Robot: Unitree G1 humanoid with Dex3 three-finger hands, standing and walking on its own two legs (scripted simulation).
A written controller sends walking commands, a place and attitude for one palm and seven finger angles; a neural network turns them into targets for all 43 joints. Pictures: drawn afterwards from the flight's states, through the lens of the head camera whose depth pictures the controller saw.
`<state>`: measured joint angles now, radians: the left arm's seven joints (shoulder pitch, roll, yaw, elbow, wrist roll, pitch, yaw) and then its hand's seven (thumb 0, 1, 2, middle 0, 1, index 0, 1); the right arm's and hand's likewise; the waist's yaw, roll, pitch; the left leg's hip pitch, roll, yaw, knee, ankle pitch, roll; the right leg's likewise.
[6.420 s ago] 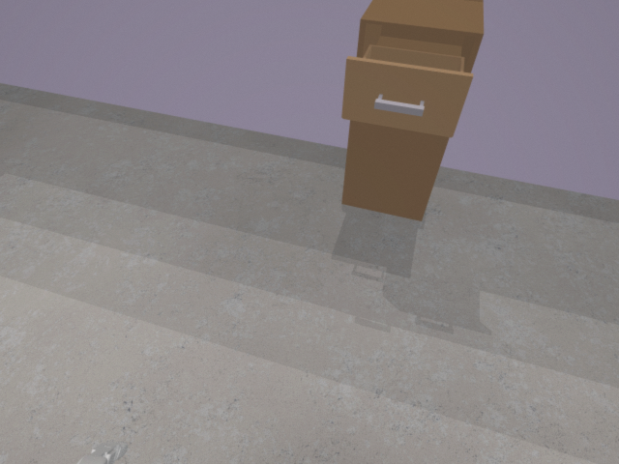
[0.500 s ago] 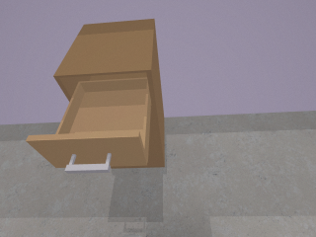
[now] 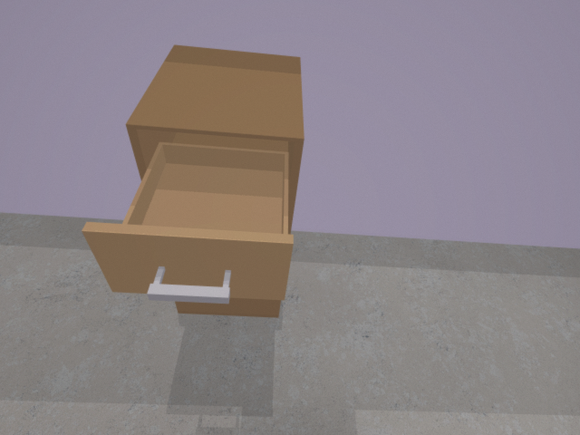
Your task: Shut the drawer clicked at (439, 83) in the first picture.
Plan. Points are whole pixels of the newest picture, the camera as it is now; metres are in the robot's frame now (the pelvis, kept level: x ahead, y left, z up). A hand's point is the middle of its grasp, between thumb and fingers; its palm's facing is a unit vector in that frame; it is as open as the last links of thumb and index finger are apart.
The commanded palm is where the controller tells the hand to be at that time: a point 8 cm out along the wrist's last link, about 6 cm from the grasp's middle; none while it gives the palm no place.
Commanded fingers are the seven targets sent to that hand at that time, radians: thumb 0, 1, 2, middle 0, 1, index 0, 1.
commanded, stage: come to a stop and stand still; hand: left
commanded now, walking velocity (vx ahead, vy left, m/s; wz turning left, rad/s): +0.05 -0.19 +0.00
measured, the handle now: (192, 283) +0.37 +0.19 -0.06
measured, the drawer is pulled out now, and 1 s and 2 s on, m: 0.30 0.30 0.30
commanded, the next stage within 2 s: look again from close up in 1.30 s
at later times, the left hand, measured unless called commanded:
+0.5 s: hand out of the picture +0.08 +0.13 -0.18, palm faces +0.02 -0.97 -0.22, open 7.2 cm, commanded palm none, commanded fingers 0.00 0.90 0.90 -0.20 -0.30 -0.20 -0.30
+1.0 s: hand out of the picture -0.02 +0.14 -0.18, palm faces +0.04 -0.98 -0.18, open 7.4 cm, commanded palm none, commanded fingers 0.00 0.90 0.90 -0.20 -0.30 -0.20 -0.30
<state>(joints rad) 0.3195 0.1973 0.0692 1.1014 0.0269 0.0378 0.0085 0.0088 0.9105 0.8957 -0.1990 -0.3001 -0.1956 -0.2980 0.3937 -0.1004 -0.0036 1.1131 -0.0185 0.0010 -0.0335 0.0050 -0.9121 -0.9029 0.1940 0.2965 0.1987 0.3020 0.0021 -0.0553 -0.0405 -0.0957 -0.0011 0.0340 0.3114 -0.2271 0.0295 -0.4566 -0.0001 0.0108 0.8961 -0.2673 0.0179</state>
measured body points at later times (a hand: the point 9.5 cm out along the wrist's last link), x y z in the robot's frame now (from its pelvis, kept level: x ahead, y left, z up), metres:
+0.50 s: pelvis +0.02 -0.05 -0.01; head +0.03 -0.06 +0.44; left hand +0.08 +0.18 -0.16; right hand -0.03 -0.25 -0.18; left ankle -0.04 +0.10 -0.75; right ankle +0.00 -0.14 -0.75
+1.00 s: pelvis -0.01 -0.03 -0.01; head +0.00 -0.03 +0.44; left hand -0.02 +0.19 -0.17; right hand -0.02 -0.25 -0.17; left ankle -0.04 +0.10 -0.75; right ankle +0.00 -0.14 -0.75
